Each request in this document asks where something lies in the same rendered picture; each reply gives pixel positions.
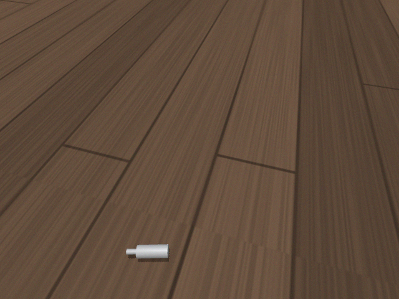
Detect bottle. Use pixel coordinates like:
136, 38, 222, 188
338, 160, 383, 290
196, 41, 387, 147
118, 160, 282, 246
126, 244, 169, 259

